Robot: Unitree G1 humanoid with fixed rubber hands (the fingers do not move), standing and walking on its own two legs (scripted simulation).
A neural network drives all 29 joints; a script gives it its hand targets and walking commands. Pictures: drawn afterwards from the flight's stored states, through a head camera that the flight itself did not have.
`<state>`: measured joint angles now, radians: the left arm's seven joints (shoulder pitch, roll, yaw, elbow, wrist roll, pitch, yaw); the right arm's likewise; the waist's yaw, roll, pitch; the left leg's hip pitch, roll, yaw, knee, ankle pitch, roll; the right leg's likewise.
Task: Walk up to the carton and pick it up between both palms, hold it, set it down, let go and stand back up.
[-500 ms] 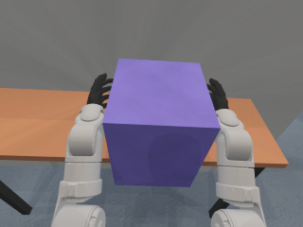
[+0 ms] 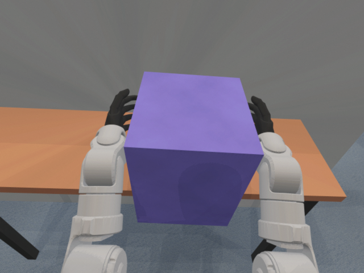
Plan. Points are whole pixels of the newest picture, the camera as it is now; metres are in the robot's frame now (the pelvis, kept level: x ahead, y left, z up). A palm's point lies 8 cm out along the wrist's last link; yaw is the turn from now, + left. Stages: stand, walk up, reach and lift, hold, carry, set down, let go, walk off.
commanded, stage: hold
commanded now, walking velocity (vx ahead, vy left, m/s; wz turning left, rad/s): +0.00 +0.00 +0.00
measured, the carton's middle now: (187, 152) +0.34 +0.01 +0.13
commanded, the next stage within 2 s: none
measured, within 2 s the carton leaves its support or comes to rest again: neither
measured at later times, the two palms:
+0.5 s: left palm (117, 125) +0.36 +0.15 +0.18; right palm (262, 132) +0.36 -0.14 +0.18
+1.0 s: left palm (119, 125) +0.35 +0.15 +0.18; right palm (264, 135) +0.35 -0.15 +0.18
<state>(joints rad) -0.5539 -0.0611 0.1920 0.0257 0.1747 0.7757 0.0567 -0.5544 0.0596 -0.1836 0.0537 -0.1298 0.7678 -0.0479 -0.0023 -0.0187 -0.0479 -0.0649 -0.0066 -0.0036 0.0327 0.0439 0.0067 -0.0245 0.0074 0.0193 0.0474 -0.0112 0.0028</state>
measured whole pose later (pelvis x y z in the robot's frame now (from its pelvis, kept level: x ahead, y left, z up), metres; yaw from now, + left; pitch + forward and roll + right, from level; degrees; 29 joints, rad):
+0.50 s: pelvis +0.00 +0.00 +0.00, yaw +0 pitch +0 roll +0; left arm -0.55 -0.06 0.19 0.03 0.17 0.76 0.06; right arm -0.55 0.06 -0.18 0.05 -0.13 0.76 -0.06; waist 0.00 -0.02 -0.06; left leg -0.06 -0.01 0.00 0.03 0.04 0.01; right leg -0.03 0.01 0.02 0.04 -0.01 0.00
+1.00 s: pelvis +0.00 +0.00 +0.00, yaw +0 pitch +0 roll +0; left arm -0.57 -0.06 0.20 0.04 0.18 0.76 0.05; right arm -0.56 0.06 -0.19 0.06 -0.14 0.75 -0.05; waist -0.01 -0.01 -0.05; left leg -0.08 -0.01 0.00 0.04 0.05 0.01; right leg -0.04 0.01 0.02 0.05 -0.01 0.00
